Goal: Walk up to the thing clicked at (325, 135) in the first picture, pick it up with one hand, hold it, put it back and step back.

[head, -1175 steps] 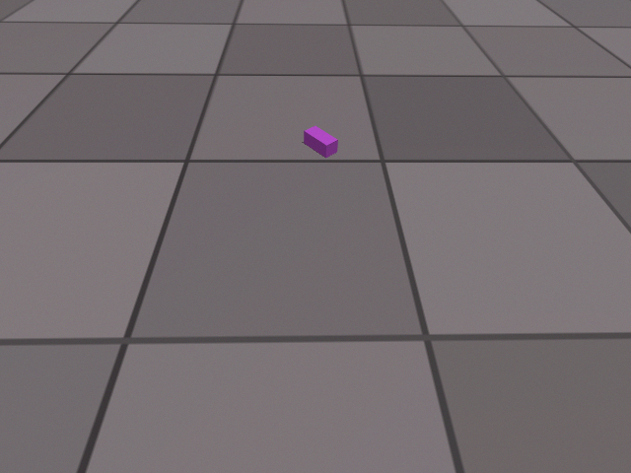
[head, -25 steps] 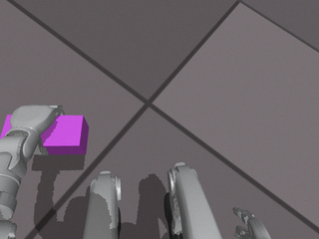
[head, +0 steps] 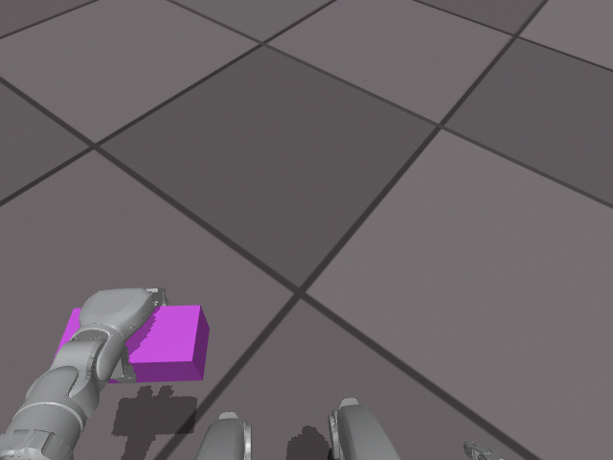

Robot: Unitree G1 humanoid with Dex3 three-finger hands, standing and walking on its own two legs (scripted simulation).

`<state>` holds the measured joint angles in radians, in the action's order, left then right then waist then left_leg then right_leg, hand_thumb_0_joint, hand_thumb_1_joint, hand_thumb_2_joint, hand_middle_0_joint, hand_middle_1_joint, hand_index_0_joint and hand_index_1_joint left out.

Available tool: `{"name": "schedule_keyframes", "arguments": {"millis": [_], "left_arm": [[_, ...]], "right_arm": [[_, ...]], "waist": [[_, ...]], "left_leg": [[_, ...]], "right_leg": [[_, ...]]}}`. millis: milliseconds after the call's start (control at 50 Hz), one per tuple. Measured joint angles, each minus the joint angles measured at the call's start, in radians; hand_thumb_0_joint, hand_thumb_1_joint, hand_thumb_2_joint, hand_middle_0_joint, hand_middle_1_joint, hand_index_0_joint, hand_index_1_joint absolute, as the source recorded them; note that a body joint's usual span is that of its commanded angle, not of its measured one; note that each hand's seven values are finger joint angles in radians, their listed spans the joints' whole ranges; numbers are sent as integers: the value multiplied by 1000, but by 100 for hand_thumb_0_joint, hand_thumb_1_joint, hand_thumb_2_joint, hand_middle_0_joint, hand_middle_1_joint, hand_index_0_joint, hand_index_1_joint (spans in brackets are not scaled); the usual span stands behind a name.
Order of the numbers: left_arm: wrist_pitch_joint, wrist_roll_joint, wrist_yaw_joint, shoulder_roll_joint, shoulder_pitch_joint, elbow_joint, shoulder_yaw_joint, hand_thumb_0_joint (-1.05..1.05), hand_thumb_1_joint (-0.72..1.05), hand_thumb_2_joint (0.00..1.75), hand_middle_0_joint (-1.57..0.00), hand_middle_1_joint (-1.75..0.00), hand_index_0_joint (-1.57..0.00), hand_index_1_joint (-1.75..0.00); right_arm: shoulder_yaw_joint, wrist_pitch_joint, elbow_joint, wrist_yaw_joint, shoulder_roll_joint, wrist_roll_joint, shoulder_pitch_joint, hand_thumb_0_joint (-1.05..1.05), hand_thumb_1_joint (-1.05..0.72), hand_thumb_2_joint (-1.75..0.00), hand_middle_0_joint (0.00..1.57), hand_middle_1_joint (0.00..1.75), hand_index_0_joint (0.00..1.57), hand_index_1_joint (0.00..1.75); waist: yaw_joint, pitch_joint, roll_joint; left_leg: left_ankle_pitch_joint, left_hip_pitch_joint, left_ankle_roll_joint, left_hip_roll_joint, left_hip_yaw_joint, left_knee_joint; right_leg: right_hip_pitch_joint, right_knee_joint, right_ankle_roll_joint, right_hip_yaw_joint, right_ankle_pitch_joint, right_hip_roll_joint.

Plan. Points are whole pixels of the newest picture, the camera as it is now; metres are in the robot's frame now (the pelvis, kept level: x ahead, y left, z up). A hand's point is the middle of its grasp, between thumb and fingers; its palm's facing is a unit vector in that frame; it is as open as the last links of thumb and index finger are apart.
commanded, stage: lift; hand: left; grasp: from above
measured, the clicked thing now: (139, 344) +0.34 +0.23 -0.12
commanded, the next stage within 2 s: hold in 0.48 s
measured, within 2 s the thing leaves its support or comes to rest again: neither
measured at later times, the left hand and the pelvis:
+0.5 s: hand (117, 307) +0.35 +0.22 +0.00, palm faces -0.50 -0.04 -0.86, open 11.4 cm; pelvis +0.04 +0.00 +0.08, yaw +0 degrees
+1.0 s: hand (107, 286) +0.36 +0.22 +0.04, palm faces -0.51 -0.03 -0.86, open 11.4 cm; pelvis +0.06 +0.00 +0.10, yaw +0 degrees
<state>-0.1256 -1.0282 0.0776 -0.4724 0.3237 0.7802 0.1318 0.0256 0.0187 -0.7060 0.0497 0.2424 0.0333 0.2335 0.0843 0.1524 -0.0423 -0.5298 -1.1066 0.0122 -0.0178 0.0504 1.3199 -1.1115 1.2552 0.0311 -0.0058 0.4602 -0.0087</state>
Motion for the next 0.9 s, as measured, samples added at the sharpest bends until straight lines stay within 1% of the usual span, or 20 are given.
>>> {"name": "schedule_keyframes", "arguments": {"millis": [120,220,260,360,420,480,560,620,700,780,900], "left_arm": [[21,-14,41,32,-3,29,29,-1,-24,69,-52,-77,-58,-71],[47,-10,50,49,5,45,45,-1,-24,69,-52,-77,-58,-71],[52,-6,49,53,6,49,45,-1,-24,69,-52,-77,-58,-71],[65,6,41,60,6,49,50,-1,-24,69,-53,-77,-58,-70],[66,9,27,61,-1,46,51,-1,-24,69,-53,-76,-58,-70],[63,6,9,60,-12,39,56,-1,-24,69,-53,-76,-58,-70],[55,11,-7,62,-28,24,62,-1,-24,69,-53,-76,-58,-70],[49,11,-8,66,-38,13,64,-1,-24,69,-53,-76,-58,-70],[45,0,-2,67,-39,7,67,-1,-24,69,-53,-76,-58,-70],[48,-7,-12,63,-33,4,69,-1,-24,69,-53,-76,-58,-70],[55,7,-45,61,-38,-13,70,-1,-24,69,-53,-76,-58,-70]], "right_arm": [[7,-18,-25,0,6,1,10,1,-91,-90,20,30,20,30],[9,-25,-36,-2,4,1,12,1,-91,-90,20,30,20,30],[8,-25,-37,-3,3,1,12,1,-91,-91,20,30,20,30],[9,-23,-31,-6,1,2,15,1,-91,-91,20,30,20,30],[10,-19,-25,-8,-1,3,14,1,-91,-90,20,30,20,30],[13,-16,-20,-7,-2,3,11,1,-91,-90,20,30,20,30],[14,-11,-16,-6,-3,4,10,1,-91,-90,20,30,20,30],[15,-8,-17,-6,-4,4,9,1,-91,-90,20,30,20,30],[16,-5,-18,-5,-4,5,3,1,-90,-90,20,30,20,30],[17,0,-19,-6,-3,7,-5,1,-90,-90,20,30,20,30],[22,11,-15,-5,3,9,-7,1,-90,-90,20,30,20,30]], "waist": [[-10,-25,4],[-14,-44,11],[-14,-51,13],[-18,-62,16],[-21,-68,17],[-25,-72,15],[-32,-78,13],[-38,-79,12],[-42,-84,12],[-46,-89,13],[-48,-91,13]], "left_leg": [[33,127,-1,-2,-7,-116],[61,228,-2,-3,-17,-212],[72,268,-2,-4,-21,-250],[97,354,-4,-3,-28,-336],[108,398,-5,-2,-33,-380],[117,436,-6,-2,-36,-417],[127,481,-7,0,-39,-460],[133,513,-7,1,-39,-488],[141,550,-7,3,-38,-520],[150,583,-7,3,-41,-551],[162,631,-7,4,-43,-593]], "right_leg": [[126,-113,-1,-5,-32,1],[223,-205,-1,-12,-59,2],[261,-241,-1,-15,-69,2],[345,-323,0,-20,-92,5],[387,-364,0,-24,-104,6],[423,-401,0,-27,-113,7],[468,-441,1,-28,-121,10],[499,-466,1,-28,-125,12],[536,-496,1,-27,-130,15],[566,-523,1,-28,-137,16],[613,-562,1,-30,-148,17]]}}
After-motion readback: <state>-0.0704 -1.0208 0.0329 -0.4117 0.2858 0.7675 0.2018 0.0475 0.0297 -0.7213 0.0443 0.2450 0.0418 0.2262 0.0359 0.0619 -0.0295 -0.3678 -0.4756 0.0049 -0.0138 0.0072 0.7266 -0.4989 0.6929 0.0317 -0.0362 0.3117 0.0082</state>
